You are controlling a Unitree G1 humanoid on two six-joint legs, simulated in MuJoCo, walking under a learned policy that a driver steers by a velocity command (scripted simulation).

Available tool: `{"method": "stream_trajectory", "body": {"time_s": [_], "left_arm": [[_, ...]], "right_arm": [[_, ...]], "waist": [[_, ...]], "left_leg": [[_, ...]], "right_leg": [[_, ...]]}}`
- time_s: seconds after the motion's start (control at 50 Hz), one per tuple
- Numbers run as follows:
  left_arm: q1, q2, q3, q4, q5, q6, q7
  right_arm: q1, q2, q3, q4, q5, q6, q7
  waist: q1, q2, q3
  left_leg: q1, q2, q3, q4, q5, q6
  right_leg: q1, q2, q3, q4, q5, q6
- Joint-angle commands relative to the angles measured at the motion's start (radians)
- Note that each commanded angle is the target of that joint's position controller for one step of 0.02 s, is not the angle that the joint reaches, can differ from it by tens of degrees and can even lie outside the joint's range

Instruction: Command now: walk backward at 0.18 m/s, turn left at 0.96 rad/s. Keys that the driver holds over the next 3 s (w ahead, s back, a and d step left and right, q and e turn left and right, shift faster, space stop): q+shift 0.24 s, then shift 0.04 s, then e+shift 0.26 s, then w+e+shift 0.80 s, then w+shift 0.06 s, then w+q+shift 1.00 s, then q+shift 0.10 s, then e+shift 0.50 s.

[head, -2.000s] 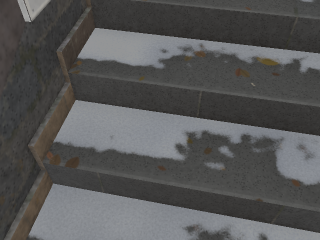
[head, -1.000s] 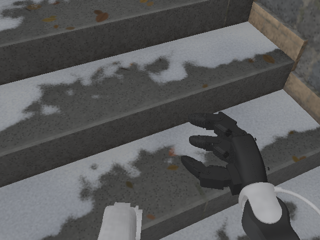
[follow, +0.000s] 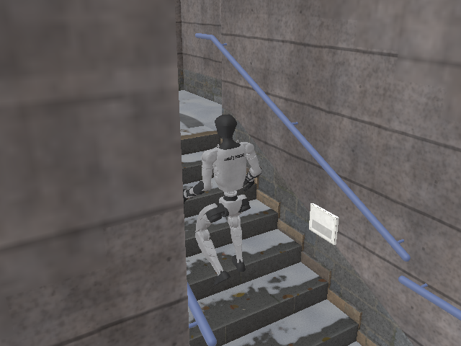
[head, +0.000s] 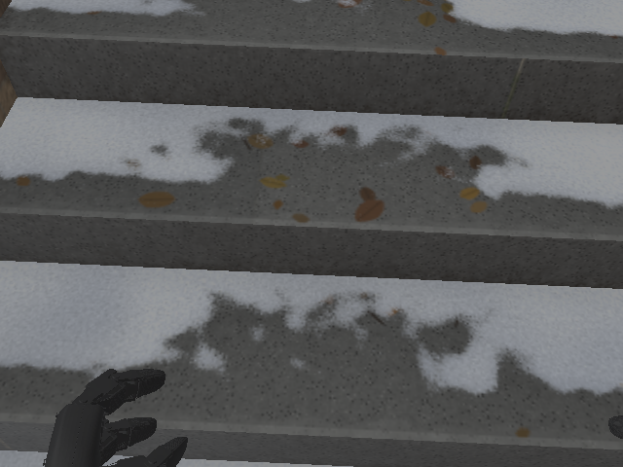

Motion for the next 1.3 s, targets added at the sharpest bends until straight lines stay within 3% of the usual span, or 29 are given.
{"method": "stream_trajectory", "body": {"time_s": [0.02, 0.06, 0.1, 0.12, 0.14, 0.16, 0.18, 0.2, 0.26, 0.34, 0.46, 0.54, 0.58, 0.6, 0.64, 0.68, 0.72, 0.78, 0.9, 0.94, 0.98, 1.02, 1.04, 1.06, 1.08, 1.12, 1.2, 1.24, 1.3], "left_arm": [[-0.045, 0.117, 0.034, -0.071, 0.021, -0.002, -0.012], [-0.001, 0.136, 0.062, -0.038, -0.007, 0.022, -0.036], [-0.001, 0.065, 0.068, 0.016, -0.022, 0.074, -0.05], [-0.026, -0.013, 0.042, 0.024, -0.034, 0.102, -0.062], [0.0, -0.069, 0.034, -0.062, -0.044, 0.11, -0.064], [-0.043, -0.086, 0.025, -0.106, -0.033, 0.097, -0.038], [-0.103, -0.119, -0.001, -0.147, -0.023, 0.071, -0.015], [-0.179, -0.073, 0.0, -0.163, 0.01, 0.036, -0.018], [-0.139, 0.057, 0.034, -0.099, 0.005, 0.008, -0.07], [-0.032, 0.011, 0.023, -0.021, -0.003, 0.038, -0.075], [0.046, -0.02, -0.007, 0.016, -0.04, 0.056, -0.096], [0.125, 0.017, 0.021, 0.059, -0.07, 0.047, -0.076], [0.166, 0.048, 0.039, 0.094, -0.043, 0.028, -0.059], [0.212, 0.059, 0.049, 0.112, -0.03, 0.016, -0.073], [0.327, 0.221, 0.092, 0.102, -0.046, -0.003, -0.1], [0.284, 0.22, 0.101, 0.128, -0.05, -0.026, -0.092], [0.314, 0.146, 0.084, 0.18, -0.05, -0.046, -0.088], [0.44, 0.119, 0.075, 0.286, -0.051, -0.075, -0.088], [0.499, 0.133, 0.086, 0.38, -0.054, -0.1, -0.077], [0.347, 0.149, 0.097, 0.314, -0.065, -0.08, -0.06], [0.25, 0.217, 0.118, 0.256, -0.07, -0.111, -0.076], [0.178, 0.266, 0.148, 0.251, -0.075, -0.155, -0.122], [0.051, 0.089, 0.114, 0.14, -0.104, -0.162, -0.15], [0.065, -0.012, 0.092, 0.074, -0.035, -0.163, -0.158], [0.097, -0.055, 0.071, 0.053, 0.003, -0.149, -0.16], [0.142, -0.052, 0.045, 0.082, 0.027, -0.099, -0.154], [0.078, -0.088, 0.005, 0.049, -0.031, -0.026, -0.137], [0.031, -0.016, 0.025, 0.041, -0.062, -0.005, -0.145], [-0.058, 0.003, 0.044, 0.045, -0.04, 0.023, -0.137]], "right_arm": [[0.147, -0.033, -0.003, -0.051, 0.019, -0.01, 0.022], [0.243, -0.032, -0.012, -0.003, 0.022, -0.037, 0.033], [0.406, -0.023, -0.007, 0.102, 0.026, -0.069, 0.067], [0.362, 0.0, 0.017, 0.115, 0.001, -0.093, 0.09], [0.267, -0.112, 0.004, 0.055, -0.004, -0.115, 0.098], [0.23, -0.219, -0.037, -0.004, 0.005, -0.122, 0.082], [0.163, -0.261, -0.051, -0.028, 0.015, -0.117, 0.046], [0.046, -0.193, -0.026, -0.049, 0.021, -0.112, 0.029], [0.064, -0.11, -0.01, 0.002, 0.032, -0.127, -0.006], [0.184, -0.042, -0.003, 0.058, 0.027, -0.148, -0.018], [0.093, 0.092, 0.053, 0.071, 0.017, -0.164, -0.036], [0.148, 0.029, 0.026, 0.1, 0.022, -0.135, -0.036], [0.192, 0.022, 0.014, 0.12, 0.031, -0.128, -0.019], [0.198, 0.027, 0.009, 0.111, 0.014, -0.131, 0.007], [-0.004, 0.11, 0.033, -0.02, -0.011, -0.164, 0.059], [-0.209, 0.106, 0.042, -0.091, 0.007, -0.214, 0.081], [-0.162, 0.167, 0.069, -0.045, -0.028, -0.227, 0.096], [-0.16, 0.232, 0.109, -0.055, -0.048, -0.214, 0.106], [-0.424, 0.224, 0.15, -0.242, -0.006, -0.19, 0.083], [-0.337, 0.22, 0.16, -0.241, 0.026, -0.169, 0.085], [0.075, 0.142, 0.094, -0.099, 0.045, -0.16, 0.057], [0.436, -0.022, 0.011, -0.007, 0.05, -0.172, 0.025], [0.506, -0.16, -0.022, 0.055, 0.008, -0.192, 0.014], [0.269, -0.105, -0.009, 0.011, 0.029, -0.181, 0.001], [0.048, 0.017, 0.037, -0.014, 0.02, -0.186, 0.004], [0.03, 0.162, 0.069, 0.097, 0.011, -0.213, 0.019], [0.254, 0.162, 0.056, 0.333, 0.013, -0.279, 0.081], [0.26, 0.141, 0.054, 0.338, 0.018, -0.295, 0.066], [0.287, 0.089, 0.047, 0.349, 0.005, -0.318, 0.056]], "waist": [[-0.073, -0.188, -0.201], [-0.094, -0.196, -0.235], [-0.168, 0.074, -0.125], [-0.113, 0.199, 0.001], [0.034, 0.299, -0.061], [0.003, 0.353, -0.2], [-0.003, 0.433, -0.201], [0.011, 0.345, -0.092], [0.015, 0.132, -0.037], [-0.035, 0.114, -0.203], [0.006, 0.083, -0.183], [-0.027, 0.231, -0.181], [-0.02, 0.045, -0.195], [-0.011, -0.064, -0.181], [0.095, -0.351, -0.11], [0.099, -0.191, 0.045], [0.079, -0.069, -0.041], [0.081, -0.046, -0.094], [0.121, -0.124, -0.025], [0.047, -0.151, -0.09], [-0.131, -0.187, -0.306], [-0.337, -0.021, -0.516], [-0.329, 0.483, -0.504], [-0.182, 0.556, -0.41], [-0.018, 0.333, -0.282], [0.073, 0.06, -0.139], [0.082, 0.05, -0.047], [0.081, 0.022, 0.027], [0.056, -0.006, -0.001]], "left_leg": [[0.21, 0.127, 0.0, -0.563, 0.03, 0.062], [0.396, 0.145, 0.092, -0.907, 0.168, 0.091], [0.517, 0.13, 0.028, -1.224, 0.264, 0.1], [0.372, 0.046, 0.034, -1.096, 0.218, 0.067], [0.359, 0.182, -0.29, -0.883, 1.05, 0.095], [0.411, 0.307, -0.486, -1.053, 1.055, 0.171], [0.373, 0.362, -0.668, -1.249, 0.596, 0.264], [0.254, 0.295, -0.666, -1.259, 0.272, 0.28], [0.276, 0.236, -0.606, -1.181, 0.065, 0.287], [0.489, 0.222, -0.492, -1.111, 0.295, 0.312], [0.376, 0.203, -0.288, -1.24, 0.305, 0.261], [0.45, 0.237, -0.255, -1.25, 0.448, 0.213], [0.45, 0.16, -0.162, -1.106, 0.072, 0.172], [0.322, 0.087, -0.089, -0.942, -0.179, 0.154], [-0.34, -0.055, -0.007, -0.41, -0.273, 0.035], [-0.595, 0.037, -0.07, 0.002, -0.127, -0.013], [-0.623, 0.043, -0.05, 0.259, -0.051, -0.003], [-0.75, 0.043, -0.027, 0.466, -0.091, 0.04], [-0.738, 0.083, 0.025, 0.174, -0.262, 0.046], [-0.136, 0.078, 0.104, -0.275, -0.293, 0.074], [0.385, -0.041, 0.126, -0.257, -0.406, 0.106], [0.588, -0.01, -0.082, -0.576, -0.535, 0.133], [0.658, 0.236, -0.658, -1.072, -1.071, 0.126], [0.488, 0.354, -1.146, -1.404, -1.28, 0.116], [0.298, 0.385, -1.092, -1.361, -1.258, 0.15], [0.089, 0.37, -0.678, -1.182, -0.864, 0.162], [0.238, 0.317, -0.315, -1.254, -0.518, 0.124], [0.253, 0.339, -0.187, -1.338, -0.411, 0.099], [0.356, 0.323, 0.024, -1.368, -0.195, 0.078]], "right_leg": [[0.116, -0.15, 0.172, -0.328, 0.047, -0.057], [0.158, -0.136, 0.121, -0.232, 0.126, -0.024], [0.005, 0.007, 0.018, 0.237, -0.162, -0.034], [-0.172, 0.063, 0.071, 0.597, -0.246, -0.035], [-0.384, 0.123, 0.149, 0.896, -0.241, 0.035], [-0.472, 0.172, 0.188, 1.064, -0.179, 0.083], [-0.544, 0.198, 0.213, 1.132, -0.104, 0.096], [-0.557, 0.204, 0.246, 1.119, 0.126, 0.094], [-0.492, 0.221, 0.273, 0.943, 0.304, 0.031], [-0.387, 0.277, 0.216, 0.888, 0.225, -0.013], [0.036, 0.207, 0.259, 0.231, 0.038, -0.032], [0.314, 0.23, 0.152, -0.413, -0.023, -0.067], [0.395, 0.329, 0.08, -0.704, 0.027, -0.08], [0.484, 0.299, 0.201, -0.715, 0.009, -0.092], [0.657, -0.053, 1.09, -1.072, -0.409, -0.317], [0.574, -0.046, 1.024, -1.067, -0.488, -0.387], [0.512, 0.086, 0.781, -0.9, -0.309, -0.326], [0.526, 0.15, 0.74, -0.864, -0.279, -0.318], [0.418, 0.174, 0.773, -1.114, -0.281, -0.319], [0.155, 0.194, 0.645, -1.273, 0.092, -0.296], [0.167, 0.157, 0.547, -1.051, 1.134, -0.254], [0.309, 0.191, 0.51, -0.386, 1.37, -0.19], [-0.049, 0.401, 0.469, 0.086, 0.645, -0.158], [-0.241, 0.421, 0.536, 0.479, 0.284, -0.176], [-0.277, 0.371, 0.507, 0.647, 0.376, -0.172], [-0.279, 0.291, 0.36, 0.741, 0.411, -0.162], [-0.536, 0.27, 0.392, 0.958, 0.247, -0.175], [-0.563, 0.271, 0.434, 0.829, 0.27, -0.155], [-0.573, 0.303, 0.303, 0.873, 0.272, -0.147]]}}
Next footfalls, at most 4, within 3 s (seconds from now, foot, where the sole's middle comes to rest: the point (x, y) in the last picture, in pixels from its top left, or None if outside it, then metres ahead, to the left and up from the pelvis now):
0.12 left None -0.03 0.14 -0.83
0.62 right None -0.01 -0.10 -0.83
1.02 left None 0.26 0.15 -0.68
1.54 right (452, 371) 0.55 -0.25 -0.53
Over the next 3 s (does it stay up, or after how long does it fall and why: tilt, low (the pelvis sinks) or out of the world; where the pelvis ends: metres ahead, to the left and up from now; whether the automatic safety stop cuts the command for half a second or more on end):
stays up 1.55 -0.23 0.71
